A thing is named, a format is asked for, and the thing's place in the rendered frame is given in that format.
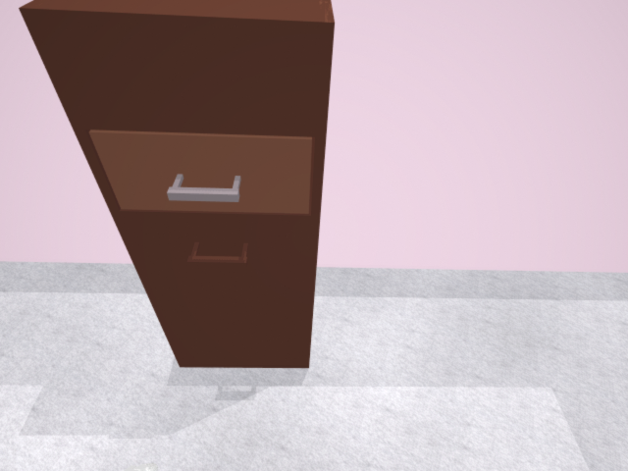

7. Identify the cabinet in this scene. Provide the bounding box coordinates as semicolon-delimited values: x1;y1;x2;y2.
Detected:
19;0;335;368

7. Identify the drawer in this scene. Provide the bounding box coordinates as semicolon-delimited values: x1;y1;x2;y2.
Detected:
89;130;312;214

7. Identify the handle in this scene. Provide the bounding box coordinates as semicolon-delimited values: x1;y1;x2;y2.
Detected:
167;174;241;202
187;256;247;268

